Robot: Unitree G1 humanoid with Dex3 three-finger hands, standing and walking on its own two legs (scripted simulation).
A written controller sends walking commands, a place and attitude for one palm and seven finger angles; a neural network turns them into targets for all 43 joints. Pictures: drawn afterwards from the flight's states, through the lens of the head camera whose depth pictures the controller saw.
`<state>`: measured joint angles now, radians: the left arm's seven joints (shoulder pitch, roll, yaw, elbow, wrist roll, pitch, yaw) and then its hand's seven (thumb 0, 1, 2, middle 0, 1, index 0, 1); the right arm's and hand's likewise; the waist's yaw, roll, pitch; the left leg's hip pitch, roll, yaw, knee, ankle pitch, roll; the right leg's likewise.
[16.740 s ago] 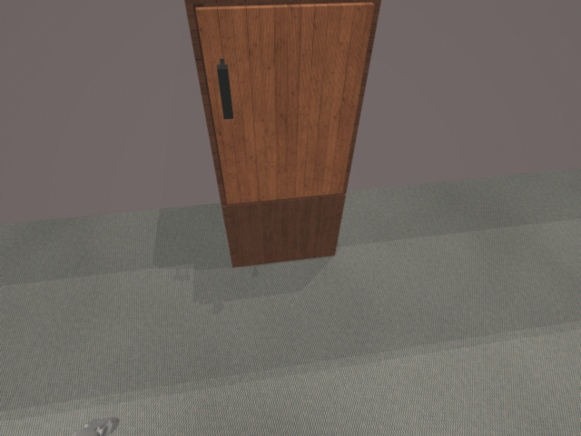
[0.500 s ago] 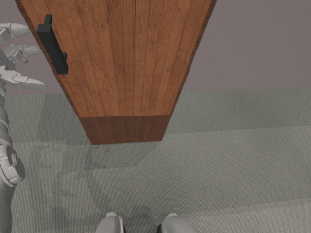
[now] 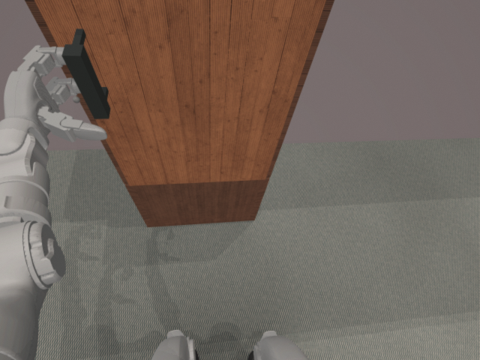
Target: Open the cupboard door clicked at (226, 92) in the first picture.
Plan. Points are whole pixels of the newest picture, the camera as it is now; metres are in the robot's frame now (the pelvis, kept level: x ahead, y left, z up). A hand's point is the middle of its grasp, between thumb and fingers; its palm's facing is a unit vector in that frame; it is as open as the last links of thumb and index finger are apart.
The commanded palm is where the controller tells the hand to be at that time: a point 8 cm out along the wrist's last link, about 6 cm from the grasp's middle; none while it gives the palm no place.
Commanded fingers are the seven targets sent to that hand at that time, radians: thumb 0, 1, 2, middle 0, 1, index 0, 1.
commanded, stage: slide the fingers in behind the handle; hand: left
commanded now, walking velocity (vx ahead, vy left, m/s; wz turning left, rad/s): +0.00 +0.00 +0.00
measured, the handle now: (91, 76) +0.56 +0.20 +0.11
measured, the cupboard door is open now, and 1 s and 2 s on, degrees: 0 0 0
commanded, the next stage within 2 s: close the thumb around the handle in 0.94 s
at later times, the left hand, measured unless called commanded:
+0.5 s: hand (97, 97) +0.51 +0.19 +0.11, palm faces +0.01 -1.00 +0.02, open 13.9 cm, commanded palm +0.49 +0.23 +0.11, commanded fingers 0.00 -0.50 0.30 -0.30 -1.20 -0.30 -1.20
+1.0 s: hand (97, 97) +0.51 +0.19 +0.10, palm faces +0.01 -1.00 +0.01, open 13.8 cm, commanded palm +0.49 +0.23 +0.11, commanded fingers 0.00 -0.50 0.30 -0.30 -1.20 -0.30 -1.20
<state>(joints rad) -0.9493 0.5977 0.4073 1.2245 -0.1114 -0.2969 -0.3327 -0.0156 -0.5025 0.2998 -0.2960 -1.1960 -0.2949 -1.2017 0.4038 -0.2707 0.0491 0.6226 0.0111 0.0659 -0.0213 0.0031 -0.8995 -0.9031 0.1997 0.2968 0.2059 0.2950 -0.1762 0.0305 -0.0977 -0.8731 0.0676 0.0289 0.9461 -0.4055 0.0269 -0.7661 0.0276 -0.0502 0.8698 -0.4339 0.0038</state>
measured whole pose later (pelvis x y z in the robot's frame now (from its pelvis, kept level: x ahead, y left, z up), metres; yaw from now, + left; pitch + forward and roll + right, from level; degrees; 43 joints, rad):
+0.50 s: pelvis +0.00 -0.01 +0.00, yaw +0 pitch +19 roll -3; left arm -0.95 0.52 0.38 1.20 -0.11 -0.32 -0.27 -0.02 -0.50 0.30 -0.30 -1.20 -0.30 -1.22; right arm 0.41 -0.27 0.03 0.64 0.00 0.05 -0.01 0.00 -0.90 -0.90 0.20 0.30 0.20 0.29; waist -0.17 0.03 -0.10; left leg -0.86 0.07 0.03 0.94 -0.40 0.02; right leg -0.76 0.03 -0.05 0.87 -0.44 0.00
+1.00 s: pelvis +0.00 -0.01 +0.00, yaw +0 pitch +19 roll -3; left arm -0.96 0.54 0.39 1.21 -0.10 -0.32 -0.26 -0.02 -0.50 0.30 -0.31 -1.21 -0.33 -1.23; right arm 0.41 -0.27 0.03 0.64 0.00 0.05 -0.01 0.00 -0.90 -0.90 0.20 0.30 0.20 0.29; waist -0.18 0.03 -0.10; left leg -0.87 0.07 0.02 0.94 -0.40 0.02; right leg -0.77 0.03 -0.05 0.87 -0.44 -0.01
